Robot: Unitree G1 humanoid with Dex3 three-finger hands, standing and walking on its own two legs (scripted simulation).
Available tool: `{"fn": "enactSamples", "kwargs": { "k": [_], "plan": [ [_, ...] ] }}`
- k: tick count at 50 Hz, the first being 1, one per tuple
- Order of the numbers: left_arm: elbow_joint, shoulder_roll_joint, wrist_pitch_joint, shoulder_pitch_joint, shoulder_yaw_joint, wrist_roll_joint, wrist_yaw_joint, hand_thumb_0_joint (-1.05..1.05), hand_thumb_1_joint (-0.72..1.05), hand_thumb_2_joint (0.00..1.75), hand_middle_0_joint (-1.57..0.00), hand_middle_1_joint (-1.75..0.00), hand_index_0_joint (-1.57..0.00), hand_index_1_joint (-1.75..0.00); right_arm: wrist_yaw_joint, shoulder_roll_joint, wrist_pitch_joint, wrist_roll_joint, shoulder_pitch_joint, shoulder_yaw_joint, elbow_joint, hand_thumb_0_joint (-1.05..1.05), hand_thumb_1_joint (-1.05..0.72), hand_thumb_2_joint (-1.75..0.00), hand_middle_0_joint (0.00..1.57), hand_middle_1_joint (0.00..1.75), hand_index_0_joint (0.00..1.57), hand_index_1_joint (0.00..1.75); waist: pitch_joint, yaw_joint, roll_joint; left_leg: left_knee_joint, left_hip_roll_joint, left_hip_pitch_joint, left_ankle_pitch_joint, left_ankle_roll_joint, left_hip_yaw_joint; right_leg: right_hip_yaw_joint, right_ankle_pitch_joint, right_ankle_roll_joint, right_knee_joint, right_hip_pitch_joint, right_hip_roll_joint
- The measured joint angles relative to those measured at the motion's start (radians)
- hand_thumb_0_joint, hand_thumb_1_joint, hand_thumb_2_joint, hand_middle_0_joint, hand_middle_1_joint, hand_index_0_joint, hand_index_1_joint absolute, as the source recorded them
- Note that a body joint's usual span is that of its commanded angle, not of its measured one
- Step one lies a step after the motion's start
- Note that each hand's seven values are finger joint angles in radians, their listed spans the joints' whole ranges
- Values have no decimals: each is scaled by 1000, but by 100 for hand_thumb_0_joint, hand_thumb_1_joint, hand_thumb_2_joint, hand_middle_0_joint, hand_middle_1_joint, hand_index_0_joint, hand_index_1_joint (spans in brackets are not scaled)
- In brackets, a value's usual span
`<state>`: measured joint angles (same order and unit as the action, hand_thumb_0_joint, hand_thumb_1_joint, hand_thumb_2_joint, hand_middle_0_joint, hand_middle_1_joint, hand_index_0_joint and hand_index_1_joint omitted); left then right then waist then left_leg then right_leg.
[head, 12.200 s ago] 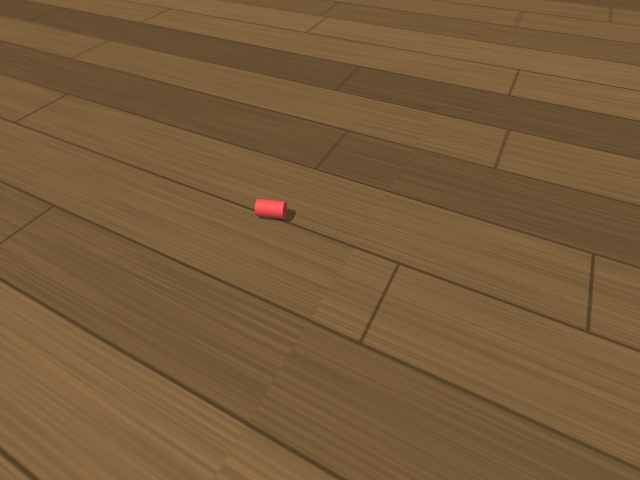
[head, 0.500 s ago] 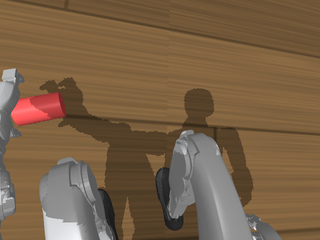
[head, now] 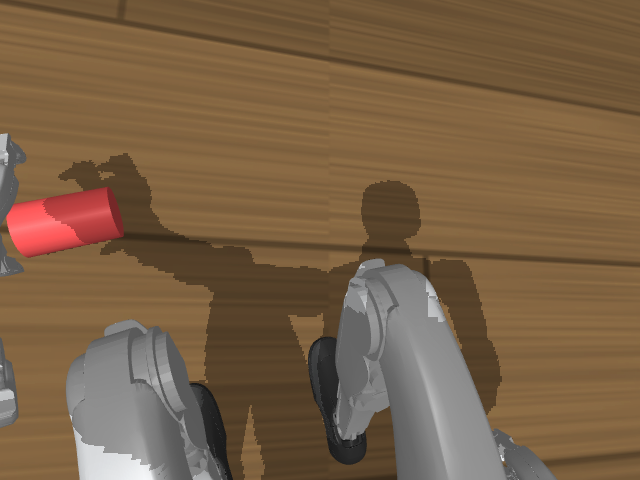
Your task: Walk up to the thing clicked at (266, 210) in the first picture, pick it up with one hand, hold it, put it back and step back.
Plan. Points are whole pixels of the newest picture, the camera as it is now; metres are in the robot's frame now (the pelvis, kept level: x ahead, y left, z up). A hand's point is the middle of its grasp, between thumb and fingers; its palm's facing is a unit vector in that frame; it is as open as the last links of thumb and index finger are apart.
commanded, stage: rise first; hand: left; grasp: from above
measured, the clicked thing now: (70, 221) +0.49 +0.27 -0.29
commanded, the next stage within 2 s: approach in 0.88 s
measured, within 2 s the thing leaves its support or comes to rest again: neither
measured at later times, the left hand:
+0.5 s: hand out of the picture +0.46 +0.31 -0.17, palm faces -0.43 -0.06 -0.90, open 14.2 cm
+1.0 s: hand out of the picture +0.45 +0.31 -0.17, palm faces -0.45 -0.07 -0.89, open 14.0 cm
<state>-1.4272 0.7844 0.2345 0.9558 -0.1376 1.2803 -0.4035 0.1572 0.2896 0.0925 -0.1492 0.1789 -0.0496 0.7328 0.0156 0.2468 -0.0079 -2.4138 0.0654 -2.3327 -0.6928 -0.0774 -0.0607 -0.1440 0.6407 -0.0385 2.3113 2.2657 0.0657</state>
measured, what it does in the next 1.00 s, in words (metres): stands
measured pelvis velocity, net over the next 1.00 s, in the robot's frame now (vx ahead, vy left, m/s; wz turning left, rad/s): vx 0.00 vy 0.00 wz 0.00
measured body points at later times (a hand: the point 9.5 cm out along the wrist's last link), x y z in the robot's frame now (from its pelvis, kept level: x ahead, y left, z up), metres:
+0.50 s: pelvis +0.00 +0.00 +0.00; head +0.24 +0.07 +0.37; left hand +0.47 +0.31 -0.12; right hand +0.04 -0.28 -0.09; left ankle +0.08 +0.11 -0.30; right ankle +0.11 -0.11 -0.30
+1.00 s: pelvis +0.00 +0.00 +0.01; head +0.24 +0.07 +0.38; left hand +0.47 +0.31 -0.12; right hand +0.04 -0.28 -0.09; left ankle +0.08 +0.11 -0.30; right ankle +0.11 -0.11 -0.30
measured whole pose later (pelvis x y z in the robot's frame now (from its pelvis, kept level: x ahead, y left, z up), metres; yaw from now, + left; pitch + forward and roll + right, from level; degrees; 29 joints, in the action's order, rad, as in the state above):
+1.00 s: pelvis +0.00 +0.00 +0.01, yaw +0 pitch +34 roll -8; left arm -1.40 0.78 0.28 0.93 -0.13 1.30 -0.38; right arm 0.16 0.29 0.08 -0.15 0.18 -0.04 0.74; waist 0.03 0.24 -0.01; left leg -2.40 0.06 -2.31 -0.69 -0.07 -0.06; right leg -0.14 0.64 -0.04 2.29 2.25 0.06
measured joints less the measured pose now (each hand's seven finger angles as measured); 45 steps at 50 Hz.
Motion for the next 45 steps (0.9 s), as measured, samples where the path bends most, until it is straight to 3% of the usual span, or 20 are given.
{"fn": "enactSamples", "kwargs": {
  "k": [16, 30, 34, 40, 45],
  "plan": [
    [16, 15, 19, -11, 10, -4, 40, 0, -56, 104, -9, -98, -8, -100, 1, 8, -13, 4, 2, 5, -4, 0, -92, -91, 20, 30, 20, 30, 0, -6, -5, 12, -4, 11, 2, 2, -1, 0, 0, 1, -12, -13, 0],
    [12, 5, 23, -6, 3, 23, 2, 0, -56, 105, -10, -97, -8, -99, 2, 7, -6, 0, 0, 1, -7, 0, -91, -91, 20, 30, 20, 30, 8, 0, 3, 7, -4, 5, 6, 0, 0, 2, -5, 3, -8, -6, -2],
    [2, 12, 9, -2, -10, 14, 6, 0, -56, 105, -10, -97, -8, -99, 3, 6, -3, 0, 0, 3, -13, 0, -91, -90, 20, 30, 20, 30, 8, 1, 9, 13, -5, 8, 6, 0, 3, 5, -4, 3, -11, -7, -1],
    [-1, 6, 1, -3, 4, -14, 38, 0, -55, 104, -11, -96, -9, -98, 3, 5, -3, 5, 1, 7, -8, 0, -91, -90, 20, 30, 20, 30, 10, -8, 8, 25, -5, 17, 5, 3, 3, 5, -4, 3, -22, -14, -3],
    [11, -6, 21, -17, 15, -10, 49, 0, -53, 102, -13, -95, -11, -97, 3, 3, -9, 7, 4, 6, 0, 0, -91, -90, 20, 30, 20, 30, 11, -11, 0, 27, -7, 22, 3, 5, -1, 2, -2, 2, -26, -20, -4]
  ]
}}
